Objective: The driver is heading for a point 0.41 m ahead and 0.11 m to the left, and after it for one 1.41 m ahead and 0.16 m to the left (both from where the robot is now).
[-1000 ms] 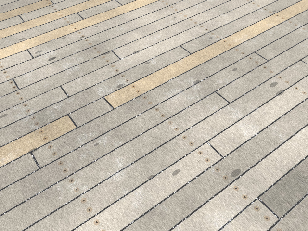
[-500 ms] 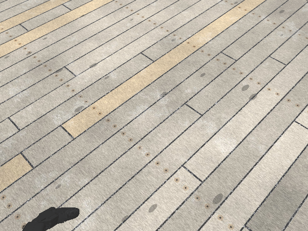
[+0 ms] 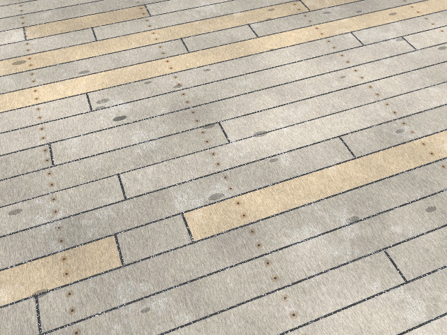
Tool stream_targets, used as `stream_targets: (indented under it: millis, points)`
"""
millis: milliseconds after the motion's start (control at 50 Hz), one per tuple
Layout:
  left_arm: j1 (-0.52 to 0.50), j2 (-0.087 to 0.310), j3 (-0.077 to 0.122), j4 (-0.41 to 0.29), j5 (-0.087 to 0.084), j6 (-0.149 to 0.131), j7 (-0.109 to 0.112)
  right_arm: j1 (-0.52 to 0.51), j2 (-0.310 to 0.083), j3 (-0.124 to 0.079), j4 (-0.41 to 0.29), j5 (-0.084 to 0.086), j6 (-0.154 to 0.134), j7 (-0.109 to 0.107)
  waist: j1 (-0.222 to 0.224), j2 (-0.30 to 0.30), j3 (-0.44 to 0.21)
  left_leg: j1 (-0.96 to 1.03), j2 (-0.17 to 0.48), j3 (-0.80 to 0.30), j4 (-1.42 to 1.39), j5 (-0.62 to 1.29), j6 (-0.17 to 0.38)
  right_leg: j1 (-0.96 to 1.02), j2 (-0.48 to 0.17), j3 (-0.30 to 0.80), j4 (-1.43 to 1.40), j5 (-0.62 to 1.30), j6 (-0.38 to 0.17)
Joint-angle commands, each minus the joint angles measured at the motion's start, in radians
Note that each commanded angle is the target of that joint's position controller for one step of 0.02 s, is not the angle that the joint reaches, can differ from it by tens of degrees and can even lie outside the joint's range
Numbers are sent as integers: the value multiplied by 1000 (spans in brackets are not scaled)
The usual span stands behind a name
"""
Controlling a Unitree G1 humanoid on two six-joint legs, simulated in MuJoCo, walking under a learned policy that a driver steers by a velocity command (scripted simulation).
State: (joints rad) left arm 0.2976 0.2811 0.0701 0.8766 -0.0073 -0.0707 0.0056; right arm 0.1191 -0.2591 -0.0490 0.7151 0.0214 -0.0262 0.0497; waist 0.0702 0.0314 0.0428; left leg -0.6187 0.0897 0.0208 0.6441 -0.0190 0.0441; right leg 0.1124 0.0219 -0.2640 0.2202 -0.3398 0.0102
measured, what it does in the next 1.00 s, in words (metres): walks ahead, turning left: left foot, then right foot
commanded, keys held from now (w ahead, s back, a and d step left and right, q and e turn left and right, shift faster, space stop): w+q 0.30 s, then q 0.36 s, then e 0.34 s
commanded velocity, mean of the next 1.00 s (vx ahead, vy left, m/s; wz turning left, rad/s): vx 0.26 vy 0.00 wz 0.39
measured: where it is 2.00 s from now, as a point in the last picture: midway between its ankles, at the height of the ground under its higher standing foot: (233, 311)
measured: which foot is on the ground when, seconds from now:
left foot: up 0.00-0.06, down 0.08-0.52, up 0.54-0.86, down 0.88-1.00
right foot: down 0.00-0.08, up 0.10-0.50, down 0.52-1.00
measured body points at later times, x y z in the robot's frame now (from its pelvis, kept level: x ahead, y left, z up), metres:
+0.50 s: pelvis +0.28 +0.03 +0.00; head +0.32 +0.05 +0.45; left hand +0.44 +0.32 -0.08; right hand +0.42 -0.25 -0.10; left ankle +0.18 +0.11 -0.73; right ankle +0.48 -0.05 -0.71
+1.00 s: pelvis +0.38 +0.04 +0.00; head +0.39 +0.06 +0.45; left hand +0.38 +0.33 -0.12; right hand +0.62 -0.14 -0.09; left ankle +0.34 +0.17 -0.73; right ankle +0.47 -0.04 -0.72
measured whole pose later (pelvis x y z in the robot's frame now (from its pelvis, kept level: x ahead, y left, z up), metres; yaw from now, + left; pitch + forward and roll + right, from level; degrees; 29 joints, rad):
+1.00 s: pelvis +0.38 +0.04 +0.00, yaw +21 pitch +0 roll +0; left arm 0.18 0.27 0.04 0.81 -0.01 -0.01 -0.02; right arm 0.19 -0.25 -0.04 0.67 -0.02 0.04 -0.04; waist 0.04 -0.02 0.04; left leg -0.26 0.03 -0.01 0.55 -0.28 -0.02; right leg -0.36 0.01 -0.01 0.62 -0.31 0.00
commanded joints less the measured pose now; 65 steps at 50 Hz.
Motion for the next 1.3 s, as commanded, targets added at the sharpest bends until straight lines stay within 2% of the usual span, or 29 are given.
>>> stream_targets:
  millis: [20, 60, 80, 100, 120, 140, 160, 200, 360, 500, 520, 540, 560, 600, 640, 680, 780, 860, 900, 920, 960, 1040, 1120, 1140, 1160, 1180, 1220, 1260, 1300]
  points:
    - [-13, 211, 53, -46, -15, 16, 12, -51, -100, -31, -110, 1, -9, 12, -45, -101, 5, 27, -66, 76, -16, -131, 53, 37, -315, 53, 113, 925, -133]
    - [-46, 220, 52, -58, -23, 30, 18, 184, -179, -79, -61, 6, -3, 0, -188, -99, -131, 355, -153, 106, -74, -131, 115, -47, -270, 16, 449, 1059, -91]
    - [-37, 187, 37, -73, -6, 23, 21, 346, -257, -113, -23, 7, 9, -21, -257, -12, -222, 665, -79, -56, -106, -122, 168, -284, -229, 17, 742, 776, -44]
    - [30, 44, -6, -136, 21, -6, 10, 280, -360, -127, -49, 16, 6, -32, -129, 267, -290, 989, 191, -660, -225, -258, 373, -764, 12, 86, 1146, -154, 31]
    - [-23, 119, 1, -141, -6, -53, -9, 308, -287, -99, -77, 0, -12, -22, -188, 122, -433, 1045, 262, -884, -356, -378, 410, -873, 14, 359, 1235, -242, 8]
    - [-127, 158, 11, -172, -45, -72, -20, 288, -221, -81, -65, -9, -26, -19, -202, 64, -296, 957, 227, -716, -366, -343, 343, -937, -40, 366, 1209, -163, -21]
    - [-137, 140, 5, -179, -36, -80, -17, 229, -197, -73, -63, -5, -36, -16, -146, -19, -171, 789, 177, -574, -366, -236, 296, -914, -90, 358, 1089, -78, -32]
    - [-118, 145, 15, -160, 10, -67, -5, 126, -149, -55, -90, -15, -40, -24, -78, -26, -103, 571, 112, -433, -391, -32, 261, -782, -142, 357, 944, 8, -16]
    - [-282, 68, -10, -218, 25, -33, -9, 174, -208, -74, -70, -5, -23, -67, -110, 36, -39, 334, -30, -220, -364, 219, 172, -612, -37, 289, 424, 375, 67]
    - [-233, 140, 23, -223, 18, -45, -23, 158, -175, -73, -76, -1, 16, -93, -59, 106, -107, 468, -9, -403, -110, 151, 82, -471, -3, 349, 222, 383, 1]
    - [-176, 158, 30, -215, 31, -51, -17, 142, -145, -63, -92, -2, 15, -91, -29, 79, -155, 445, -65, -378, 6, 120, 45, -346, -48, 354, 171, 504, -30]
    - [-95, 212, 37, -219, 49, -50, -7, 167, -84, -42, -118, -21, 14, -90, -17, -76, -289, 317, -144, -292, 273, -207, -3, -94, -248, 519, 227, 821, -94]
    - [-81, 230, 39, -210, 55, -29, -10, 413, -59, -31, -104, -4, 15, -82, -122, -338, -429, 74, -249, -237, 530, -777, -54, 167, -500, 859, 246, 954, -303]
    - [-153, 111, 15, -248, 18, 3, -6, 297, -233, -71, -81, 8, 44, -86, -65, -165, -286, -35, -120, -187, 681, -586, -106, -3, -415, 754, 170, 483, -259]
    - [-239, 79, -3, -250, 26, 30, 2, 195, -228, -78, -104, -5, 82, -102, -76, -97, -141, -3, -72, -142, 632, -489, -120, -235, -307, 571, 98, 301, -207]
    - [-246, 110, 5, -229, 39, 33, 6, 218, -159, -60, -113, -4, 93, -98, -92, -179, -87, 99, -67, -98, 550, -452, -126, -378, -256, 463, 48, 343, -228]
    - [-247, 91, -4, -179, 16, 29, -15, 187, -65, -19, -97, -35, 67, -90, -88, -155, -178, 307, -53, -77, 148, -376, -102, -362, -242, 403, 76, 490, -249]
    - [-231, 114, -8, -151, -9, 42, -31, 175, -104, -30, -75, -36, 63, -77, -109, -148, -121, 509, -94, -36, -213, -152, -58, -451, -194, 441, 97, 159, -181]
    - [-196, 80, -23, -151, 11, 34, -41, 164, -203, -44, -112, -55, 61, -92, -88, -13, -130, 610, 104, -213, -246, -13, 27, -557, -114, 406, 210, -3, -71]
    - [-160, 57, -23, -157, -1, 35, -36, 126, -236, -59, -82, -51, 66, -91, -36, 196, -116, 449, 154, -248, -286, -195, 96, -506, -27, 268, 274, -47, -26]
    - [-183, 124, 1, -145, -1, 46, -25, 54, -175, -51, -111, -50, 53, -91, -65, 182, -47, 391, 130, -222, -318, -272, 85, -517, -1, 237, 417, 10, -2]
    - [-140, 95, 12, -152, -10, 74, -28, 36, -173, -57, -115, -28, 35, -108, -70, 155, -54, 424, 225, -213, -242, 145, 137, -570, -37, 237, 595, -130, -12]
    - [-100, 83, 19, -155, -12, 85, -45, 3, -181, -67, -106, -4, 51, -113, -51, 107, -92, 425, 179, -110, -121, 146, 77, -442, -9, 184, 365, 93, -38]
    - [-97, 115, 30, -165, -3, 86, -41, 49, -166, -67, -88, -5, 51, -110, -59, 26, -88, 375, 125, -51, -23, 8, 20, -378, -26, 263, 262, 262, -67]
    - [-83, 245, 61, -187, 1, 84, -24, 76, -109, -53, -112, -41, 47, -108, -98, -259, -107, 179, -10, 72, 250, -303, -93, -250, -240, 607, 187, 625, -174]
    - [-15, 256, 57, -186, 32, 73, -33, -49, -91, -41, -159, -40, 42, -115, -4, -337, -128, 1, -135, -37, 445, -692, -113, -195, -388, 851, 107, 699, -365]
    - [-59, 213, 42, -199, 26, 44, -28, -37, -135, -56, -135, -22, 40, -114, -29, -137, -140, -51, -84, -131, 598, -611, -97, -159, -340, 736, 145, 623, -330]
    - [-135, 166, 28, -211, -8, 56, -5, -44, -141, -63, -108, -40, 45, -124, -46, -43, -127, -52, -52, -130, 514, -462, -91, -165, -245, 626, 124, 461, -223]
    - [-127, 193, 33, -220, -6, 68, 8, -2, -120, -59, -106, -22, 43, -118, -65, -152, -119, 9, -75, -122, 479, -409, -121, -224, -239, 624, 121, 517, -257]
Velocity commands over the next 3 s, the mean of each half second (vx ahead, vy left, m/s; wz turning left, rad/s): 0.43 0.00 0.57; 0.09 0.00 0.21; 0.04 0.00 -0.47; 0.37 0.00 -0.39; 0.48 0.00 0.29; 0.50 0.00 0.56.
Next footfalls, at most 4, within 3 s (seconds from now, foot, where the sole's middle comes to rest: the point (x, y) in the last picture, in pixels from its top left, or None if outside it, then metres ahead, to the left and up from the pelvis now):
0.08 left None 0.22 0.11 -0.77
0.52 right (255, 333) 0.48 -0.04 -0.77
0.88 left None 0.37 0.18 -0.77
1.58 left None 0.45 0.18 -0.77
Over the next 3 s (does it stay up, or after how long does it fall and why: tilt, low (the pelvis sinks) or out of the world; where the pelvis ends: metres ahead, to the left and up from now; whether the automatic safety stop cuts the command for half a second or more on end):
stays up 1.11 0.01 0.00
